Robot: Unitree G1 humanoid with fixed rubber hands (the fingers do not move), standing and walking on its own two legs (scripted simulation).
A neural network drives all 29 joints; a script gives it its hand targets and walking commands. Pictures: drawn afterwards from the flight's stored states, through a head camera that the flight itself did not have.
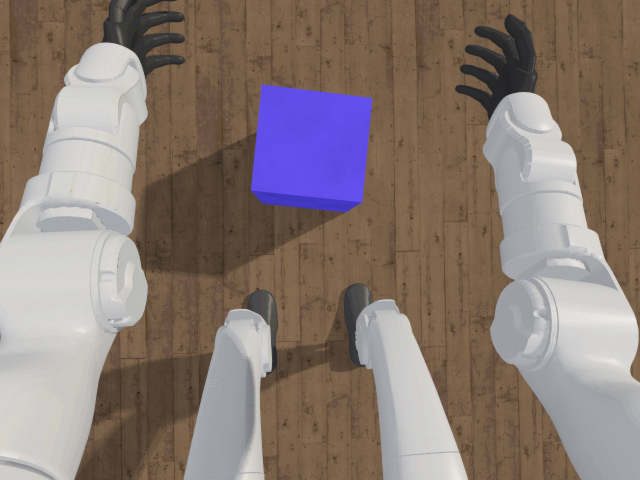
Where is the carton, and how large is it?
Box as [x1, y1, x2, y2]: [251, 85, 371, 211]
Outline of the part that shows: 262,85 251,190 263,203 338,211 346,211 361,202 371,98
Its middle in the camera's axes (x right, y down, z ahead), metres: -0.03 -0.17 +0.85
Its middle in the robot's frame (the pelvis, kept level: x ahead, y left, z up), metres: +0.53 -0.02 -0.53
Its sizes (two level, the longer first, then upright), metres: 0.210 0.200 0.250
